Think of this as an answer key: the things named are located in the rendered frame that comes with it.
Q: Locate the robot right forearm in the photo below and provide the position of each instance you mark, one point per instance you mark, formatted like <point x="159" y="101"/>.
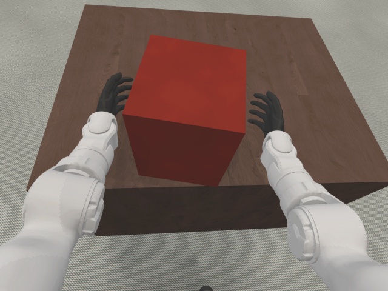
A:
<point x="291" y="182"/>

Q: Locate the robot right upper arm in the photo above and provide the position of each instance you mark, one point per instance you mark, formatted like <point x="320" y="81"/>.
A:
<point x="331" y="239"/>

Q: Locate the robot left upper arm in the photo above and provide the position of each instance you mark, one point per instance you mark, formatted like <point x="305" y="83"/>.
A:
<point x="62" y="208"/>

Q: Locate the pedestal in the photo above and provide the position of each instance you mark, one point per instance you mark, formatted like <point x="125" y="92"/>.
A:
<point x="284" y="55"/>

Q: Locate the carton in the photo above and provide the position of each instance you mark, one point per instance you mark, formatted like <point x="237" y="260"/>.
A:
<point x="186" y="112"/>

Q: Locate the robot left hand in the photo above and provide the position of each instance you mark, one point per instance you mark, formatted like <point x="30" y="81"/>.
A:
<point x="108" y="100"/>

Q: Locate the robot right hand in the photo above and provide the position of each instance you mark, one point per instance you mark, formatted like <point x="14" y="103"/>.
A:
<point x="273" y="116"/>

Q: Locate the robot left forearm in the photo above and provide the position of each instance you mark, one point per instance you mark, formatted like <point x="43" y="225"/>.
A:
<point x="94" y="154"/>

